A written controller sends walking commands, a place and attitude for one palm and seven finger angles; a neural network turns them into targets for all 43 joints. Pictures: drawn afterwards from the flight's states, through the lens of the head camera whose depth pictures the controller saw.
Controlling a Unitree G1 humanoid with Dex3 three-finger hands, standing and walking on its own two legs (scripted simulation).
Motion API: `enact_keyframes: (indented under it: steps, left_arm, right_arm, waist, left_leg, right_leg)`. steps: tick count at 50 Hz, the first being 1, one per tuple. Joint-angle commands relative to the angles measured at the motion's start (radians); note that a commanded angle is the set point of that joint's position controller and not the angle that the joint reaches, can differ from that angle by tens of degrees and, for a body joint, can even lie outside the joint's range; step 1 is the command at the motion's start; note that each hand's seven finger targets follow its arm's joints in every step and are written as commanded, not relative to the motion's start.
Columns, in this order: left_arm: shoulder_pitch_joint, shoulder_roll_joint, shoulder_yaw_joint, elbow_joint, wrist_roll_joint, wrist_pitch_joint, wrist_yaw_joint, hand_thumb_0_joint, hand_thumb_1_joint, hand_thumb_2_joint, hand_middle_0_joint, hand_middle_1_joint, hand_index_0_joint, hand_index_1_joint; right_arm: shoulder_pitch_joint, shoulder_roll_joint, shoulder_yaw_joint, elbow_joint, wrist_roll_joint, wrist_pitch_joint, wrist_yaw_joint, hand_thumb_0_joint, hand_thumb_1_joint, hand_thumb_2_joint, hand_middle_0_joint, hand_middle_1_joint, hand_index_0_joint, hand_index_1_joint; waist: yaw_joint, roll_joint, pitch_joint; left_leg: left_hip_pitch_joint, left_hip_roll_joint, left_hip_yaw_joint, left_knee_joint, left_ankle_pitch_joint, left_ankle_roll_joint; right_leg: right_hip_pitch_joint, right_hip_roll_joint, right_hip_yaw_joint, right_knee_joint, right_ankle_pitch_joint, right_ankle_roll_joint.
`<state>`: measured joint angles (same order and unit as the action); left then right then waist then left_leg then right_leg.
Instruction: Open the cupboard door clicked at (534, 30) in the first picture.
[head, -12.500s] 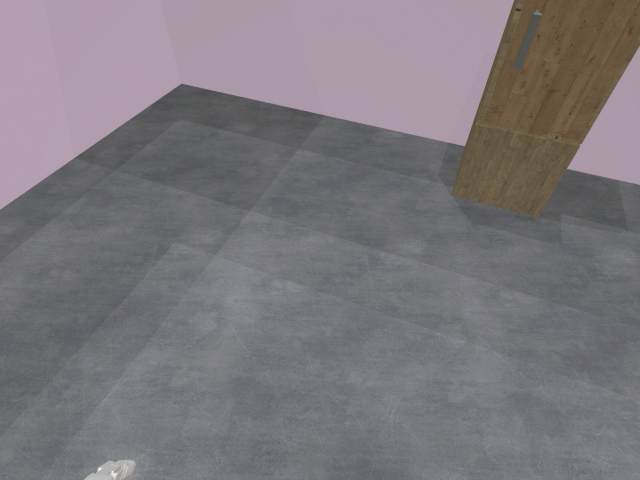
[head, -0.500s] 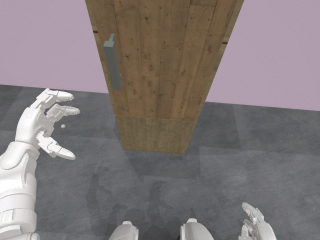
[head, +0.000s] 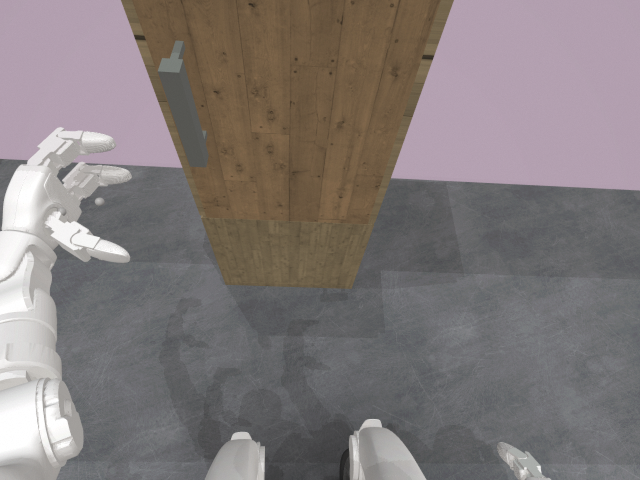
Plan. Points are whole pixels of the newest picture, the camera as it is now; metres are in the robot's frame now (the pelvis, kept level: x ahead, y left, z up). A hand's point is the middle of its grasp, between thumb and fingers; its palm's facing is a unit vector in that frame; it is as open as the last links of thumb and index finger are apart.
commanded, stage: move the hooked fingers beside the handle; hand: left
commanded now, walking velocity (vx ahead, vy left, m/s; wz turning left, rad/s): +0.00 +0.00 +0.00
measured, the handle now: (189, 108) +0.60 +0.18 +0.06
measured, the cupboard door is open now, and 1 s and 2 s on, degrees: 0 0 0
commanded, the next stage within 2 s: slide the fingers in behind the handle in 1.54 s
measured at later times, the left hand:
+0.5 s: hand (115, 148) +0.50 +0.26 +0.07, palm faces -0.05 -1.00 -0.03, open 14.0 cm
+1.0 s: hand (124, 133) +0.55 +0.26 +0.06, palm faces -0.05 -1.00 -0.03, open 13.9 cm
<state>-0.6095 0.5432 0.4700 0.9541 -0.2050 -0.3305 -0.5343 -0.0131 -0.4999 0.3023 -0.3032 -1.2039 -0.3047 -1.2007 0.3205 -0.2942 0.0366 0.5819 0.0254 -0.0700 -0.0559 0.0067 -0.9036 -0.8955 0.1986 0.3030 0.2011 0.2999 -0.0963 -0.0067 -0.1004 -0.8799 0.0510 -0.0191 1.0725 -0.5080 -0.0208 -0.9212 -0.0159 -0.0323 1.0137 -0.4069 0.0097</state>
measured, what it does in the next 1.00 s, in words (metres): stands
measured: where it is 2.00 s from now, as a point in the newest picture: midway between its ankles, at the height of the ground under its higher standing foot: outside the picture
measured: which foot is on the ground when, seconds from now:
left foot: down 0.00-1.00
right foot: down 0.00-1.00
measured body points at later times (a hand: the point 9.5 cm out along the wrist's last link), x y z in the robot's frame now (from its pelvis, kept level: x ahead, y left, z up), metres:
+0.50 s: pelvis -0.01 +0.01 -0.01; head +0.14 +0.04 +0.41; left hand +0.50 +0.31 +0.08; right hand +0.00 -0.26 -0.11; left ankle +0.00 +0.13 -0.66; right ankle +0.04 -0.13 -0.66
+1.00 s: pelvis +0.01 +0.02 -0.02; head +0.18 +0.05 +0.40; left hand +0.54 +0.31 +0.06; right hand -0.03 -0.23 -0.11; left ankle +0.00 +0.13 -0.66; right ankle +0.04 -0.13 -0.66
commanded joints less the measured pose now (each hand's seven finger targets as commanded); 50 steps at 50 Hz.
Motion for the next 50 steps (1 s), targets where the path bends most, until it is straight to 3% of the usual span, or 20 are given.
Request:
enact_keyframes:
  steps: [1,3,7,9,11,14,17,18,21,25,28,32,34,35,36,39,43,45,46,50]
  left_arm:
    - [-0.433,0.361,0.081,-0.127,-0.009,-0.077,0.017,0.0,-0.5,0.3,-0.3,-1.2,-0.3,-1.2]
    - [-0.46,0.356,0.067,-0.127,0.005,-0.086,0.018,0.0,-0.5,0.3,-0.3,-1.2,-0.3,-1.2]
    - [-0.506,0.366,0.065,-0.106,0.016,-0.093,0.017,0.0,-0.5,0.3,-0.3,-1.2,-0.3,-1.2]
    - [-0.542,0.337,0.037,-0.072,0.019,-0.082,0.019,0.0,-0.5,0.3,-0.3,-1.2,-0.3,-1.2]
    - [-0.57,0.374,0.062,-0.034,0.022,-0.073,0.022,0.0,-0.5,0.3,-0.3,-1.2,-0.3,-1.2]
    - [-0.614,0.416,0.072,-0.013,0.047,-0.063,0.037,0.0,-0.5,0.3,-0.3,-1.2,-0.3,-1.2]
    - [-0.68,0.44,0.068,0.001,0.07,-0.072,0.051,0.0,-0.5,0.3,-0.3,-1.2,-0.3,-1.2]
    - [-0.696,0.471,0.089,-0.002,0.075,-0.076,0.057,0.0,-0.5,0.3,-0.3,-1.2,-0.3,-1.2]
    - [-0.735,0.483,0.087,-0.023,0.079,-0.092,0.053,0.0,-0.5,0.3,-0.3,-1.2,-0.3,-1.2]
    - [-0.735,0.465,0.068,0.078,0.089,-0.062,0.048,0.0,-0.5,0.3,-0.3,-1.2,-0.3,-1.2]
    - [-0.794,0.472,0.046,0.105,0.112,-0.032,0.056,0.0,-0.5,0.3,-0.3,-1.2,-0.3,-1.2]
    - [-0.88,0.496,0.054,0.05,0.129,-0.056,0.081,0.0,-0.5,0.3,-0.3,-1.2,-0.3,-1.2]
    - [-0.887,0.485,0.059,0.053,0.122,-0.061,0.089,0.0,-0.5,0.3,-0.3,-1.2,-0.3,-1.2]
    - [-0.889,0.516,0.084,0.058,0.122,-0.065,0.09,0.0,-0.5,0.3,-0.3,-1.2,-0.3,-1.2]
    - [-0.915,0.52,0.077,0.067,0.128,-0.059,0.091,0.0,-0.5,0.3,-0.3,-1.2,-0.3,-1.2]
    - [-0.827,0.535,0.083,0.156,0.155,-0.023,0.094,0.0,-0.5,0.3,-0.3,-1.2,-0.3,-1.2]
    - [-0.767,0.58,0.108,0.091,0.168,-0.019,0.086,0.0,-0.5,0.3,-0.3,-1.2,-0.3,-1.2]
    - [-0.761,0.552,0.106,0.042,0.144,-0.037,0.076,0.0,-0.5,0.3,-0.3,-1.2,-0.3,-1.2]
    - [-0.769,0.584,0.135,0.013,0.136,-0.047,0.073,0.0,-0.5,0.3,-0.3,-1.2,-0.3,-1.2]
    - [-0.813,0.533,0.118,-0.042,0.095,-0.067,0.062,0.0,-0.5,0.3,-0.3,-1.2,-0.3,-1.2]
  right_arm:
    - [0.118,-0.164,-0.063,-0.076,-0.004,-0.01,-0.004,0.0,-0.9,-0.9,0.2,0.3,0.2,0.3]
    - [0.124,-0.161,-0.063,-0.079,-0.007,-0.001,-0.001,0.0,-0.9,-0.9,0.2,0.3,0.2,0.3]
    - [0.144,-0.166,-0.065,-0.069,-0.011,0.017,0.003,0.0,-0.9,-0.9,0.2,0.3,0.2,0.3]
    - [0.147,-0.166,-0.062,-0.062,-0.01,0.024,0.004,0.0,-0.9,-0.9,0.2,0.3,0.2,0.3]
    - [0.163,-0.173,-0.061,-0.055,-0.012,0.035,0.002,0.0,-0.9,-0.9,0.2,0.3,0.2,0.3]
    - [0.174,-0.175,-0.056,-0.052,-0.015,0.046,0.002,0.0,-0.9,-0.9,0.2,0.3,0.2,0.3]
    - [0.186,-0.174,-0.051,-0.046,-0.02,0.054,0.005,0.0,-0.9,-0.9,0.2,0.3,0.2,0.3]
    - [0.196,-0.179,-0.05,-0.043,-0.024,0.058,0.005,0.0,-0.9,-0.9,0.2,0.3,0.2,0.3]
    - [0.21,-0.181,-0.049,-0.043,-0.029,0.068,0.007,0.0,-0.9,-0.9,0.2,0.3,0.2,0.3]
    - [0.229,-0.187,-0.042,-0.037,-0.032,0.085,0.011,0.0,-0.9,-0.9,0.2,0.3,0.2,0.3]
    - [0.239,-0.192,-0.038,-0.031,-0.034,0.097,0.012,0.0,-0.9,-0.9,0.2,0.3,0.2,0.3]
    - [0.265,-0.194,-0.039,-0.022,-0.048,0.106,0.015,0.0,-0.9,-0.9,0.2,0.3,0.2,0.3]
    - [0.272,-0.191,-0.039,-0.019,-0.051,0.112,0.022,0.0,-0.9,-0.9,0.2,0.3,0.2,0.3]
    - [0.277,-0.195,-0.037,-0.023,-0.052,0.115,0.022,0.0,-0.9,-0.9,0.2,0.3,0.2,0.3]
    - [0.28,-0.196,-0.036,-0.015,-0.053,0.12,0.024,0.0,-0.9,-0.9,0.2,0.3,0.2,0.3]
    - [0.285,-0.192,-0.028,-0.03,-0.052,0.135,0.029,0.0,-0.9,-0.9,0.2,0.3,0.2,0.3]
    - [0.29,-0.191,-0.028,-0.06,-0.054,0.157,0.034,0.0,-0.9,-0.9,0.2,0.3,0.2,0.3]
    - [0.289,-0.189,-0.034,-0.07,-0.054,0.161,0.038,0.0,-0.9,-0.9,0.2,0.3,0.2,0.3]
    - [0.288,-0.193,-0.036,-0.065,-0.053,0.165,0.039,0.0,-0.9,-0.9,0.2,0.3,0.2,0.3]
    - [0.287,-0.192,-0.044,-0.055,-0.051,0.165,0.043,0.0,-0.9,-0.9,0.2,0.3,0.2,0.3]
  waist:
    - [-0.008,0.086,-0.408]
    - [-0.008,0.137,-0.438]
    - [-0.021,0.134,-0.485]
    - [-0.04,0.138,-0.45]
    - [-0.049,0.097,-0.452]
    - [-0.056,0.107,-0.445]
    - [-0.069,0.164,-0.451]
    - [-0.073,0.144,-0.463]
    - [-0.072,0.211,-0.542]
    - [-0.099,0.181,-0.482]
    - [-0.117,0.201,-0.438]
    - [-0.132,0.25,-0.534]
    - [-0.137,0.25,-0.549]
    - [-0.129,0.273,-0.558]
    - [-0.144,0.259,-0.564]
    - [-0.132,0.229,-0.492]
    - [-0.107,0.236,-0.548]
    - [-0.107,0.255,-0.574]
    - [-0.098,0.265,-0.592]
    - [-0.113,0.279,-0.605]
  left_leg:
    - [0.112,-0.037,0.018,-0.115,0.316,0.046]
    - [0.128,-0.039,0.018,-0.11,0.333,0.044]
    - [0.157,-0.034,0.011,-0.098,0.365,0.045]
    - [0.139,-0.034,0.01,-0.099,0.329,0.046]
    - [0.119,-0.03,0.005,-0.096,0.327,0.049]
    - [0.086,-0.031,0.004,-0.093,0.304,0.051]
    - [0.104,-0.029,-0.001,-0.083,0.31,0.05]
    - [0.102,-0.027,-0.007,-0.081,0.321,0.051]
    - [0.17,-0.024,-0.019,-0.075,0.388,0.043]
    - [0.143,-0.019,-0.026,-0.068,0.379,0.048]
    - [0.122,-0.017,-0.032,-0.075,0.342,0.047]
    - [0.22,-0.007,-0.058,-0.056,0.439,0.036]
    - [0.223,-0.006,-0.054,-0.047,0.461,0.036]
    - [0.23,-0.006,-0.057,-0.041,0.487,0.032]
    - [0.225,-0.004,-0.057,-0.037,0.486,0.034]
    - [0.138,-0.009,-0.039,-0.042,0.438,0.045]
    - [0.149,-0.008,-0.03,-0.04,0.508,0.045]
    - [0.193,-0.005,-0.034,-0.038,0.555,0.042]
    - [0.22,0.001,-0.041,-0.04,0.568,0.035]
    - [0.262,0.0,-0.044,-0.038,0.577,0.034]
  right_leg:
    - [0.293,0.038,0.03,-0.09,0.265,-0.028]
    - [0.286,0.037,0.031,-0.081,0.278,-0.03]
    - [0.267,0.041,0.026,-0.074,0.295,-0.028]
    - [0.231,0.04,0.023,-0.083,0.259,-0.025]
    - [0.236,0.044,0.02,-0.081,0.262,-0.024]
    - [0.229,0.041,0.023,-0.08,0.245,-0.021]
    - [0.187,0.045,0.021,-0.075,0.227,-0.025]
    - [0.191,0.046,0.017,-0.072,0.233,-0.024]
    - [0.18,0.049,0.01,-0.056,0.266,-0.03]
    - [0.13,0.055,-0.001,-0.061,0.246,-0.03]
    - [0.086,0.052,-0.006,-0.071,0.202,-0.026]
    - [0.039,0.055,-0.019,-0.052,0.227,-0.03]
    - [0.052,0.057,-0.018,-0.054,0.25,-0.029]
    - [0.046,0.06,-0.021,-0.042,0.262,-0.036]
    - [0.048,0.06,-0.019,-0.047,0.267,-0.031]
    - [0.079,0.061,-0.016,-0.056,0.267,-0.029]
    - [0.134,0.061,-0.013,-0.043,0.342,-0.03]
    - [0.122,0.066,-0.018,-0.037,0.364,-0.036]
    - [0.118,0.067,-0.021,-0.039,0.354,-0.034]
    - [0.112,0.074,-0.019,-0.049,0.357,-0.035]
